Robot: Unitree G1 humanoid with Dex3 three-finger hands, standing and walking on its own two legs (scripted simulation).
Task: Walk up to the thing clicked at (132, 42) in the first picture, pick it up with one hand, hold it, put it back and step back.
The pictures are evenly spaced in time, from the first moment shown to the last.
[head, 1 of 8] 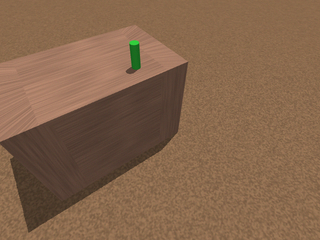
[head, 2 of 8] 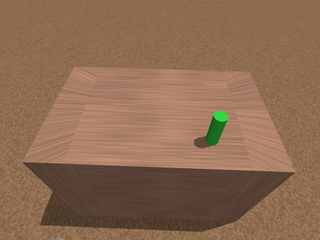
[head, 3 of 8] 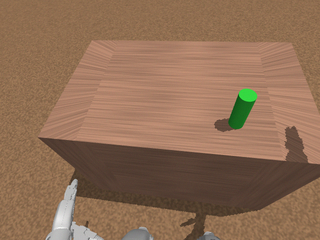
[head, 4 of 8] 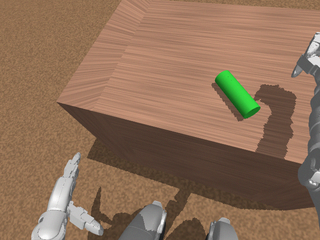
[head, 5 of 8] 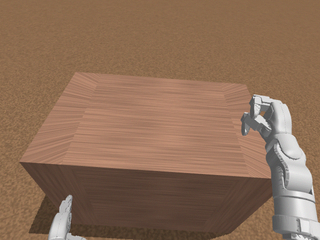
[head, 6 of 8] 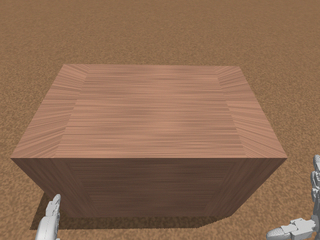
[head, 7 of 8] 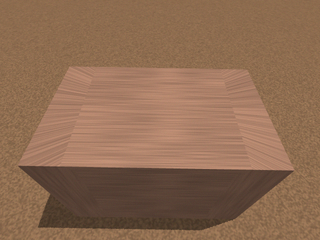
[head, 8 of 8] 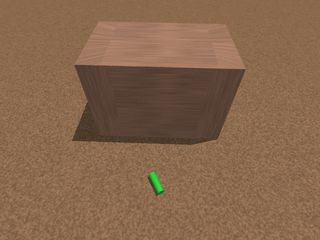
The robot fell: no
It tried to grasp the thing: yes
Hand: right
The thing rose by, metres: 0.00
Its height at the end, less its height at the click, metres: -0.70
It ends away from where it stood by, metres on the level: 0.54
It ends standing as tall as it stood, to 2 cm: no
